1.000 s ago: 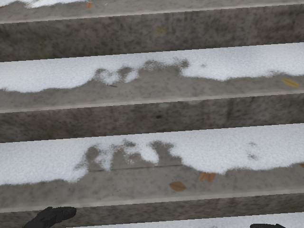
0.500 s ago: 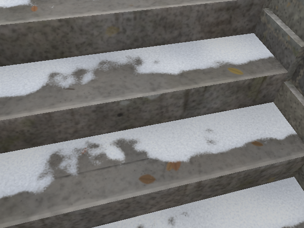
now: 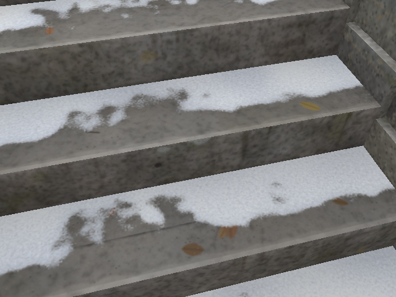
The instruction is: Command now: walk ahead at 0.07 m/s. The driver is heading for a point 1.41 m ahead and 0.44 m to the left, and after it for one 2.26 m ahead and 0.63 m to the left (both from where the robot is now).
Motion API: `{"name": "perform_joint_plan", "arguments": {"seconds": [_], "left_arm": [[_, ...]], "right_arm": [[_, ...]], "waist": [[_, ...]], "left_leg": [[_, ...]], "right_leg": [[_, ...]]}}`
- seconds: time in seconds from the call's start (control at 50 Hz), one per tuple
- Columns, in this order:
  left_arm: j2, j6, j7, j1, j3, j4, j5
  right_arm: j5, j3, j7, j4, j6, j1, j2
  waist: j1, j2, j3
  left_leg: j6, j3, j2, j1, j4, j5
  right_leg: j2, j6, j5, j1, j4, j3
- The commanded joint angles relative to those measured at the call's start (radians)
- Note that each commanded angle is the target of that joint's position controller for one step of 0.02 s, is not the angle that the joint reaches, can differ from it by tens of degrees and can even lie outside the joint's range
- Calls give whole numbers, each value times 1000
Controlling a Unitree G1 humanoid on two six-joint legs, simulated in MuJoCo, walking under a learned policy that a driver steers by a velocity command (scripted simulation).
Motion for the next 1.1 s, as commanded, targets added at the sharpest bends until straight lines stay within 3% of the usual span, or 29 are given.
{"name": "perform_joint_plan", "arguments": {"seconds": [0.02, 0.08, 0.16, 0.24, 0.26, 0.28, 0.3, 0.32, 0.38, 0.42, 0.48, 0.54, 0.56, 0.58, 0.6, 0.62, 0.64, 0.66, 0.68, 0.7, 0.72, 0.76, 0.8, 0.86, 0.94, 1.0, 1.04, 1.06, 1.1], "left_arm": [[116, 0, 10, 47, 29, -17, -8], [166, 0, 23, 103, 54, -8, -23], [179, -18, 37, 95, 71, -26, -27], [129, -22, 7, -117, 49, -83, -33], [64, -42, -8, -163, 28, -99, -25], [27, -67, -18, -123, 14, -99, -39], [61, -85, -32, -122, 18, -90, -61], [68, -101, -48, -160, 14, -122, -71], [-24, -127, -62, -188, -32, -175, -51], [-65, -119, -73, -186, -63, -235, -65], [-78, -109, -84, -321, -114, -377, -59], [-102, -121, -83, -588, -180, -516, -36], [-58, -121, -68, -587, -154, -500, -54], [-7, -133, -51, -424, -112, -465, -64], [92, -128, -40, -214, -73, -423, -56], [181, -115, -35, -72, -26, -375, -31], [276, -108, -35, 149, 23, -285, 6], [384, -81, -21, 358, 66, -152, 35], [295, -78, 3, 332, 47, -111, 41], [190, -79, 2, 211, 17, -51, -4], [63, -88, -7, 128, -16, 8, -7], [-110, -101, -33, 3, -49, 79, 28], [-122, -103, -50, -41, -48, 81, 37], [-32, -109, -57, -53, -56, 80, 63], [44, -93, -43, 35, -57, 91, 21], [190, -96, 10, 219, -9, 107, 10], [205, -76, 34, 287, 13, 120, -1], [186, -70, 29, 203, 5, 111, -11], [250, -72, 25, 264, 13, 117, -11]], "right_arm": [[9, -15, -7, -1, -7, 63, -78], [26, -14, -16, -30, -17, 15, -73], [28, 3, 1, -23, -49, 58, -39], [17, -2, -3, 29, -60, 225, -71], [7, -29, -7, 63, -53, 364, -156], [2, -63, -1, 50, -49, 421, -282], [-9, -55, -5, 32, -61, 362, -241], [-13, -39, -13, 8, -65, 254, -197], [-22, 13, 12, 56, -46, 285, -25], [-18, 30, 20, 75, -47, 287, 23], [9, 41, 8, 53, -58, 177, -5], [88, 35, -29, 90, -64, 307, -62], [91, 29, -26, 114, -82, 398, -98], [48, 29, -5, 134, -88, 422, -172], [46, -5, -5, 129, -89, 376, -290], [18, -28, -16, 96, -83, 267, -320], [-3, -16, -15, 43, -100, 220, -242], [9, 9, 20, 32, -130, 204, -59], [11, -15, 79, 18, -163, 104, -79], [45, -2, 109, -105, -158, -86, 11], [44, 23, 117, -210, -147, -207, 41], [40, 56, 104, -228, -99, -115, 109], [74, 86, 108, -209, -74, -21, 148], [69, 106, 73, -252, -28, -107, 121], [45, 115, 40, -370, -10, -281, 59], [54, 126, 34, -437, -8, -437, 52], [53, 138, 63, -475, -12, -584, 64], [63, 137, 83, -449, -18, -556, 79], [43, 94, 95, -448, -37, -445, 2]], "waist": [[5, -8, 9], [31, -73, 87], [5, -125, 81], [-132, -32, 113], [-176, 167, 47], [-178, 366, -4], [-147, 260, 55], [-103, 213, 154], [-50, 19, 163], [-15, 26, 167], [30, 32, 231], [-35, 12, 96], [-55, 41, 10], [45, 208, -162], [168, 379, -213], [251, 404, -289], [292, 164, -451], [280, -352, -590], [269, -217, -539], [173, -156, -285], [104, -66, -98], [-53, 85, 18], [-117, 58, 56], [-138, -18, 95], [-94, -42, 107], [11, -112, 37], [71, -86, 39], [19, -84, 7], [-43, -209, -135]], "left_leg": [[67, -34, 42, -79, -28, -52], [91, -10, 13, -290, 150, -278], [113, -48, 46, -360, 450, -217], [159, -29, 31, 74, 110, -145], [205, -263, 166, 267, -26, -137], [346, -706, 375, 309, -236, -429], [407, -845, 423, 208, -296, -636], [385, -762, 428, 169, -280, -515], [271, -405, 337, 250, -175, -57], [221, -277, 311, 189, -160, -11], [164, -104, 235, -137, -279, -61], [183, -32, 194, -507, -574, 149], [184, -42, 184, -424, -476, 625], [206, -5, 217, -229, -267, 1530], [179, -60, 248, 91, -104, 1769], [156, -101, 271, 225, 96, 1842], [140, -130, 210, -72, 426, 1611], [131, -220, -66, -429, 874, 302], [113, -417, -120, -584, 1449, 95], [133, -368, -73, -782, 1675, 89], [160, -283, -21, -883, 1770, 85], [204, -275, 22, -902, 1862, 157], [210, -266, 35, -974, 1833, 174], [146, -146, 13, -1038, 1938, 219], [95, -109, 70, -1162, 1690, 224], [44, 36, 156, -1185, 1503, 102], [62, 76, 188, -1145, 1287, -17], [119, 157, 154, -883, 1155, -62], [175, 259, -15, -564, 1010, -278]], "right_leg": [[-66, -66, -10, 54, -79, 89], [-154, -157, -495, 24, -160, 256], [-307, -261, -530, -36, -224, 492], [-96, -139, -209, -407, 5, 119], [3, -76, -101, -567, 358, -10], [79, 1, -178, -696, 694, -59], [47, 35, -190, -770, 1040, 48], [13, 41, -125, -914, 1303, 112], [-7, -17, -100, -1217, 1831, 114], [-34, -53, -152, -1318, 1958, 145], [-88, -45, -103, -1232, 1680, 49], [-127, -23, 50, -478, 973, -270], [-24, -24, -51, -259, 916, -371], [69, -71, -130, -105, 989, -359], [67, -103, -252, -166, 749, -230], [40, -131, -263, -123, 592, -58], [-156, -236, -260, 245, 434, 351], [-405, -381, -365, 522, -98, 981], [-449, -354, -460, 411, -211, 1144], [-442, -253, -539, 212, -174, 954], [-408, -204, -458, 21, -100, 693], [-315, -69, -143, -188, -17, 275], [-267, -25, -3, -234, -38, -2], [-261, -66, -10, -360, -166, -158], [-251, -43, -31, -250, -229, -219], [-349, -115, -80, -23, -412, -166], [-345, -112, 44, 143, -456, -201], [-335, -105, 402, 78, -436, -304], [-325, -125, 1476, 183, -172, -320]]}}
Keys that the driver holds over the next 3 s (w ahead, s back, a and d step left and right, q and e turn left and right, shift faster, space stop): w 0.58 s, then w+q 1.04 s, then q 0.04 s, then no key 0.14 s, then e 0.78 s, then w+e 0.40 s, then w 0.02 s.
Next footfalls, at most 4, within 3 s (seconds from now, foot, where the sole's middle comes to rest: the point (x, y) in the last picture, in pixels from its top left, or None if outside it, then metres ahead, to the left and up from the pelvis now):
0.62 right None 0.36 -0.11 -0.61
1.12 left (141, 238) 0.57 0.18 -0.44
1.68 right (140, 110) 0.89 0.20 -0.27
2.10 left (38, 123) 0.84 0.48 -0.27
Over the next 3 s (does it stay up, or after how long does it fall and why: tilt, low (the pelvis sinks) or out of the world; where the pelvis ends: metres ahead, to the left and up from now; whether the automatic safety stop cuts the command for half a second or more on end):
stays up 0.94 0.30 0.53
